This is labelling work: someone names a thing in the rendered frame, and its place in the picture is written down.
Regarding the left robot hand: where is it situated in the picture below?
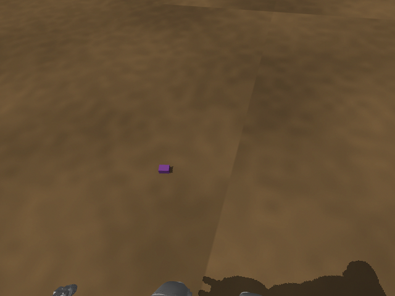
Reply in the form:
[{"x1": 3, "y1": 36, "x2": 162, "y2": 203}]
[{"x1": 52, "y1": 284, "x2": 77, "y2": 296}]

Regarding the small box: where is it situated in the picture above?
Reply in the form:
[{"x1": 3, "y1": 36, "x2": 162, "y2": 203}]
[{"x1": 158, "y1": 165, "x2": 170, "y2": 173}]

